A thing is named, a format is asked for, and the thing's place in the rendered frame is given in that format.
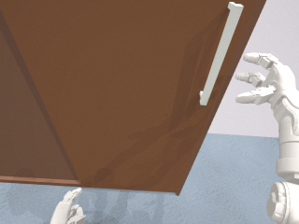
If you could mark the robot right forearm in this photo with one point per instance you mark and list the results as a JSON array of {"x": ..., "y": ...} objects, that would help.
[{"x": 285, "y": 109}]

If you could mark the wardrobe door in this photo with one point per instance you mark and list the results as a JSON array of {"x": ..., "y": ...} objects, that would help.
[
  {"x": 29, "y": 143},
  {"x": 121, "y": 81}
]

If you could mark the right robot hand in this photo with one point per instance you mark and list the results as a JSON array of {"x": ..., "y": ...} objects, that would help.
[{"x": 280, "y": 78}]

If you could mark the robot right upper arm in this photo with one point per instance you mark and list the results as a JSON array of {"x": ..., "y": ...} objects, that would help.
[{"x": 283, "y": 203}]

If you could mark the left robot hand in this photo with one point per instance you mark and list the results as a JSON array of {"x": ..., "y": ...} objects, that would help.
[{"x": 64, "y": 211}]

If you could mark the handle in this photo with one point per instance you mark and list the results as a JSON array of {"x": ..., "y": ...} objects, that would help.
[{"x": 226, "y": 37}]

